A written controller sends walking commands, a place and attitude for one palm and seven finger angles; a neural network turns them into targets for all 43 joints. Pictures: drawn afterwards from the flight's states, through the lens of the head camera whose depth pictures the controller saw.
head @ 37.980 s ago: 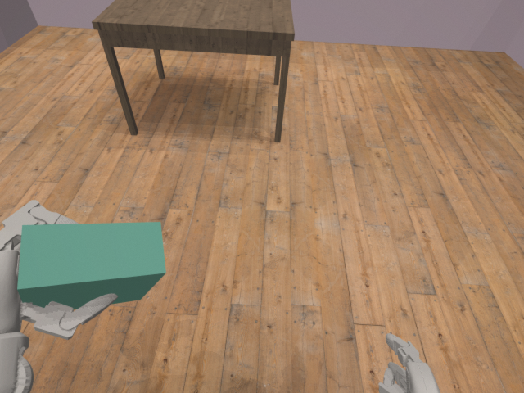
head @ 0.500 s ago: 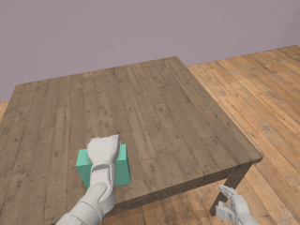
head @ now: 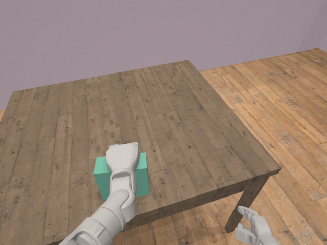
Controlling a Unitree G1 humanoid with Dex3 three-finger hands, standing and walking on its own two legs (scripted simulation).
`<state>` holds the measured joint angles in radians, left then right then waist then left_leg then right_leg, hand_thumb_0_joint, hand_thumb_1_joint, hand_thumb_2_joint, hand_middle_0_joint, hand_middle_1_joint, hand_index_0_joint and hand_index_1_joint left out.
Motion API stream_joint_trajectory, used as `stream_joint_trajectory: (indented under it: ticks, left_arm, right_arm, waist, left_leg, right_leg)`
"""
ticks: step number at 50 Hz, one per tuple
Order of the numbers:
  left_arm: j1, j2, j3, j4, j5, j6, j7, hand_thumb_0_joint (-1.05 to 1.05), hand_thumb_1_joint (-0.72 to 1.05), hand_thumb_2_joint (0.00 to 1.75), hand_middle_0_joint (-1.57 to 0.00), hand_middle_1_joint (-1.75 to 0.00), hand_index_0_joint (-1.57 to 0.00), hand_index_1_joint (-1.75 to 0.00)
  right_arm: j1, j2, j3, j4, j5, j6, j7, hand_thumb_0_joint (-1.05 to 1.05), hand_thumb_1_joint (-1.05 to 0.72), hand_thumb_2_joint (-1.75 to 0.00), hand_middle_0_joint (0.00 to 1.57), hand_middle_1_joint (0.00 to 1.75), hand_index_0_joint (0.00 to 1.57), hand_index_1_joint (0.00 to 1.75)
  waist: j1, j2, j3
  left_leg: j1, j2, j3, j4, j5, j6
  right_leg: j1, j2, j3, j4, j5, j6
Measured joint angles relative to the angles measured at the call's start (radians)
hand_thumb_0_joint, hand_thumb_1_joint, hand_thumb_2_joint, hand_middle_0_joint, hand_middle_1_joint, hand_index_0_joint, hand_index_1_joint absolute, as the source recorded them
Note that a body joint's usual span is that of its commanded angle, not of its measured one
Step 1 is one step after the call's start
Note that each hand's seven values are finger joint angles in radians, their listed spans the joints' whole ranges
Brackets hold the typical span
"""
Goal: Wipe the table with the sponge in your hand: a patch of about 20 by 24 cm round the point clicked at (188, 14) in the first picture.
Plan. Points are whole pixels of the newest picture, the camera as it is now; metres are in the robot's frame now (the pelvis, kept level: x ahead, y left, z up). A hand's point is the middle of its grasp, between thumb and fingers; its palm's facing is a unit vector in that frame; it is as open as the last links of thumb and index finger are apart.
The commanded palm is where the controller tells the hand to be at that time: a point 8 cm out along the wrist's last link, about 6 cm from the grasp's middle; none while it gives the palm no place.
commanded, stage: slide across to the third lane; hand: left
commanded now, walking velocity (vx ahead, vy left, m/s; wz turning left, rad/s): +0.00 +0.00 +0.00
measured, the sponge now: (125, 181) +0.31 +0.16 -0.05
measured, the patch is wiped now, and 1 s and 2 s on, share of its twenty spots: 0.65 0.70 1.00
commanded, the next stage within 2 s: wipe forward along the third lane in 0.10 s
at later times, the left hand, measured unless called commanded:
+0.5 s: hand (129, 161) +0.34 +0.15 +0.00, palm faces -0.10 -0.03 -0.99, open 10.1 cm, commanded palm +0.32 +0.14 +0.03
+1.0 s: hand (130, 149) +0.39 +0.16 +0.00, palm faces -0.10 -0.02 -0.99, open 10.1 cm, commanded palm +0.37 +0.16 +0.03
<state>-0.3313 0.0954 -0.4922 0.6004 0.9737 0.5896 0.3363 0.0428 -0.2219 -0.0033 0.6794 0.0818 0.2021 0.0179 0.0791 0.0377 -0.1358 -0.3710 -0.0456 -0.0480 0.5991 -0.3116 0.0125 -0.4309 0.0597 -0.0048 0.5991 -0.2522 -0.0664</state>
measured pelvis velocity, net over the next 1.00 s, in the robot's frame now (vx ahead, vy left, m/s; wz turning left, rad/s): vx -0.02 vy -0.01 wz -0.02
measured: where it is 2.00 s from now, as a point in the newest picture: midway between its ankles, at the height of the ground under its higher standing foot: outside the picture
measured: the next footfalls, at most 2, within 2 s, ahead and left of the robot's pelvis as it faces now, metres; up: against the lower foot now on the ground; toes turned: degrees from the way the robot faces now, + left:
none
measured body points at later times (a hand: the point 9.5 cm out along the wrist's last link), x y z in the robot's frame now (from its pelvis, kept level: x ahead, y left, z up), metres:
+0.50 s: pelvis -0.01 -0.01 +0.00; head -0.01 -0.02 +0.45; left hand +0.34 +0.15 +0.05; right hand +0.20 -0.22 -0.10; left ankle +0.00 +0.12 -0.73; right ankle +0.03 -0.08 -0.73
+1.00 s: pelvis -0.02 -0.01 -0.01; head +0.01 -0.02 +0.44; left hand +0.39 +0.16 +0.05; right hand +0.11 -0.26 -0.13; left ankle +0.00 +0.12 -0.73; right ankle +0.03 -0.08 -0.73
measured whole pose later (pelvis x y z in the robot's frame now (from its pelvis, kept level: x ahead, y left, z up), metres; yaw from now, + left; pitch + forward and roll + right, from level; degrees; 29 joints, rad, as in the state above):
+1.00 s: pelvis -0.02 -0.01 -0.01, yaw -1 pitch +12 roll +1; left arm -0.70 0.12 -0.24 1.07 0.97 0.48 0.40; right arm 0.15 -0.23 0.00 0.75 0.06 0.14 -0.06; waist -0.02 0.02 -0.17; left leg -0.56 -0.03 -0.03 0.65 -0.29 0.00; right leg -0.61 0.08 0.01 0.62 -0.21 -0.07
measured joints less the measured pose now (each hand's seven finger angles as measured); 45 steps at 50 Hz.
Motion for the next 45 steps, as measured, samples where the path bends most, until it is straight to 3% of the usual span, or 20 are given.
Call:
stream_joint_trajectory:
  ticks: [13, 23, 37, 45]
  left_arm:
    - [-0.019, 0.003, 0.012, 0.035, -0.011, -0.009, 0.002, -0.01, -0.52, 1.07, -0.70, -1.38, -0.75, -1.34]
    - [-0.129, -0.018, 0.063, 0.162, 0.002, -0.043, -0.004, -0.01, -0.56, 1.10, -0.73, -1.34, -0.79, -1.30]
    - [-0.306, -0.001, 0.179, 0.370, -0.001, -0.062, 0.041, 0.00, -0.57, 1.10, -0.75, -1.33, -0.80, -1.29]
    - [-0.348, 0.014, 0.227, 0.437, -0.014, -0.090, 0.051, 0.00, -0.59, 1.12, -0.76, -1.32, -0.81, -1.29]
  right_arm:
    - [-0.001, -0.003, 0.000, 0.009, 0.002, 0.000, -0.012, 0.01, -0.91, -0.90, 0.20, 0.30, 0.20, 0.30]
    - [-0.011, 0.002, 0.010, 0.024, -0.004, -0.014, -0.044, 0.01, -0.91, -0.90, 0.20, 0.30, 0.20, 0.30]
    - [0.042, 0.005, 0.016, 0.046, -0.014, -0.023, -0.077, 0.01, -0.91, -0.90, 0.20, 0.30, 0.20, 0.30]
    - [0.094, -0.011, 0.006, 0.065, -0.017, -0.041, -0.082, 0.01, -0.91, -0.90, 0.20, 0.30, 0.20, 0.30]
  waist:
    - [-0.008, -0.002, 0.000]
    - [-0.017, -0.012, -0.003]
    - [-0.076, -0.019, -0.015]
    - [-0.093, -0.015, -0.026]
  left_leg:
    - [0.004, 0.005, -0.003, -0.013, 0.008, -0.005]
    - [-0.042, 0.002, -0.008, -0.004, 0.018, -0.008]
    - [-0.137, 0.013, 0.006, 0.030, 0.019, -0.012]
    - [-0.165, 0.016, 0.015, 0.036, 0.019, -0.008]
  right_leg:
    - [0.005, 0.004, -0.003, -0.015, 0.009, -0.005]
    - [-0.039, 0.001, -0.009, -0.006, 0.017, -0.006]
    - [-0.135, 0.012, 0.001, 0.016, 0.032, -0.008]
    - [-0.164, 0.016, 0.009, 0.019, 0.038, -0.005]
